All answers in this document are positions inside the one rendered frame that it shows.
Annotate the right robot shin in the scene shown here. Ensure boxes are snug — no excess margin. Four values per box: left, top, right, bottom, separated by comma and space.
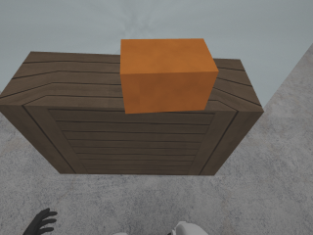
175, 221, 186, 227

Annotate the pedestal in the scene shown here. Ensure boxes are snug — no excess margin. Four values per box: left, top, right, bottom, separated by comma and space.
0, 51, 264, 176

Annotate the robot left hand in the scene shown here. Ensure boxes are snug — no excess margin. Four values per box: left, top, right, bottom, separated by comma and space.
23, 208, 58, 235

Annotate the right robot thigh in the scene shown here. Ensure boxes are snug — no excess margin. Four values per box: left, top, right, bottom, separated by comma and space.
171, 223, 208, 235

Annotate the carton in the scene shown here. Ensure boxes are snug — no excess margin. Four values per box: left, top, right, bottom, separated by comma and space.
119, 38, 219, 114

